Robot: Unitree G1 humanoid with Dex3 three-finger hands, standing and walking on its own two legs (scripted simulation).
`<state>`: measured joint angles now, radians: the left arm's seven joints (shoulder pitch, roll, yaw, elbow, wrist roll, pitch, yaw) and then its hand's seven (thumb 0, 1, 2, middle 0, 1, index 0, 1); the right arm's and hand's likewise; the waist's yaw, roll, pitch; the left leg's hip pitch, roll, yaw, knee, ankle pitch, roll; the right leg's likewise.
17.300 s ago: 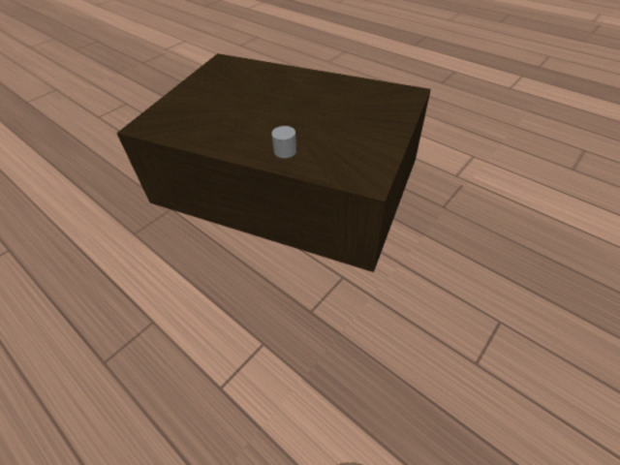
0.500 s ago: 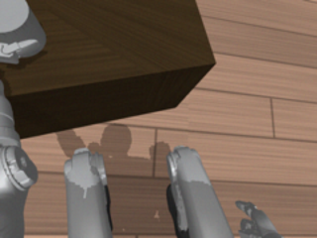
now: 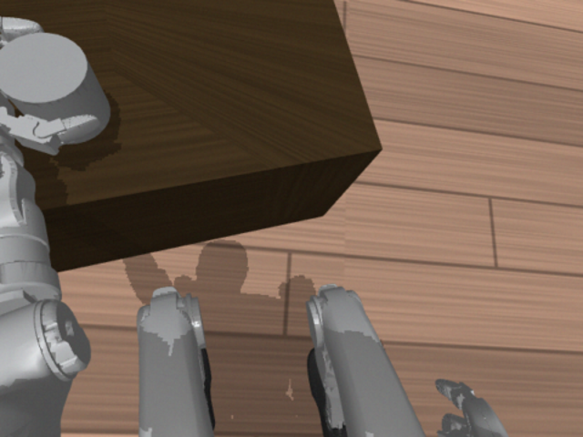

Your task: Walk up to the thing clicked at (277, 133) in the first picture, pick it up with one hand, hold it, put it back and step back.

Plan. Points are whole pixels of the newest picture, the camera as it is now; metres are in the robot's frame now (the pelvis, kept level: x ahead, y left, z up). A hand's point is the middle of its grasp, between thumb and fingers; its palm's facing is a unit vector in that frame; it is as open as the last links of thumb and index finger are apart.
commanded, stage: settle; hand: left
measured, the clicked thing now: (58, 92) +0.52 +0.26 +0.01
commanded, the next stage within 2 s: lift in 0.52 s
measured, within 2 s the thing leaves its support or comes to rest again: neither
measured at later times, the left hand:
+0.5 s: hand out of the picture +0.51 +0.29 +0.06, palm faces +0.27 -0.96 -0.04, open 11.7 cm
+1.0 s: hand out of the picture +0.49 +0.29 +0.11, palm faces +0.26 -0.96 -0.05, open 11.7 cm
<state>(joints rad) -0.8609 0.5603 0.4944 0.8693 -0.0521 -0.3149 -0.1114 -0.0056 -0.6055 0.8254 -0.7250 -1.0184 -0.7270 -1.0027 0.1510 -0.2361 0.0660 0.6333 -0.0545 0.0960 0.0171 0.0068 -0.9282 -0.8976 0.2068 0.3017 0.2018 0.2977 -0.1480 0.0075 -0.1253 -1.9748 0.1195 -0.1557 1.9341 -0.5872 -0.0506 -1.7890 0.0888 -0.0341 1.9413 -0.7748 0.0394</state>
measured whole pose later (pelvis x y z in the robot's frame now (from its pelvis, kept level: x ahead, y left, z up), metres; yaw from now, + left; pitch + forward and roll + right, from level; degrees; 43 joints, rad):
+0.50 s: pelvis +0.01 +0.01 +0.05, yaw +1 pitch +34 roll -7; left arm -0.85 0.55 0.46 0.92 -0.06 -0.35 -0.12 -0.01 -0.61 0.84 -0.71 -1.05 -0.71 -1.03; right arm 0.18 -0.23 0.05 0.66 -0.05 0.06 0.01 0.01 -0.91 -0.89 0.21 0.30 0.20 0.30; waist -0.15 0.01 -0.14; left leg -1.82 0.11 -0.13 1.78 -0.57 -0.03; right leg -1.63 0.07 -0.03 1.77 -0.74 0.05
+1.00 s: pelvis +0.02 +0.01 +0.10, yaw +3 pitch +31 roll -7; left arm -0.71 0.45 0.42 0.82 -0.08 -0.34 -0.11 -0.01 -0.61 0.85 -0.69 -1.08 -0.69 -1.06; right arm 0.19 -0.22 0.04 0.67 -0.04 0.06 0.01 0.01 -0.93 -0.90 0.21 0.30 0.20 0.30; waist -0.12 0.03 -0.15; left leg -1.62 0.10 -0.11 1.62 -0.55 -0.03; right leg -1.43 0.05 -0.02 1.59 -0.71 0.05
